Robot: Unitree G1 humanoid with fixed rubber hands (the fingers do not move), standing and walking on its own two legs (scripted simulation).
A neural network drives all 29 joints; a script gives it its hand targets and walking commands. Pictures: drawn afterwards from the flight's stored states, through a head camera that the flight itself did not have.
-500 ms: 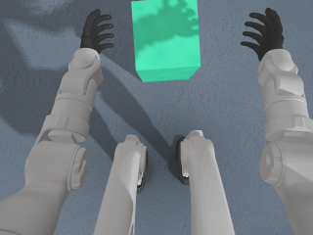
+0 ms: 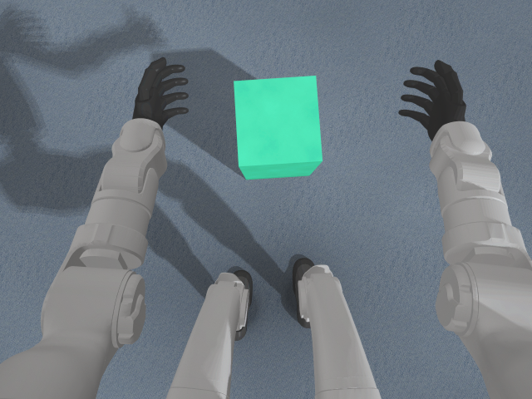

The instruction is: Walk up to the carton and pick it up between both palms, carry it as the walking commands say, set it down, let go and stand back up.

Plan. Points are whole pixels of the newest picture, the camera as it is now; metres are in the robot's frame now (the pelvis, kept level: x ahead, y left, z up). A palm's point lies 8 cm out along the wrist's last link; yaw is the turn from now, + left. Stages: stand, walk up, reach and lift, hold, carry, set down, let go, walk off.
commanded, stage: set down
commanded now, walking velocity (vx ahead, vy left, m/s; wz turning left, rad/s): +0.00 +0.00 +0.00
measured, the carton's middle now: (276, 134) +0.57 -0.03 -0.53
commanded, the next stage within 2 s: let go in 0.02 s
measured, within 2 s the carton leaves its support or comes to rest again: neither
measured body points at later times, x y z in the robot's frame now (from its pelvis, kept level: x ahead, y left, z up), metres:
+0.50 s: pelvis +0.02 +0.00 +0.07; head +0.18 -0.01 +0.49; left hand +0.35 +0.20 -0.03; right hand +0.33 -0.26 -0.02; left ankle +0.04 +0.10 -0.62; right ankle +0.07 -0.11 -0.62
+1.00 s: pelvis +0.06 +0.00 +0.11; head +0.08 -0.01 +0.56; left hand +0.25 +0.22 +0.03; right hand +0.23 -0.26 +0.04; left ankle +0.04 +0.10 -0.62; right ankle +0.07 -0.11 -0.62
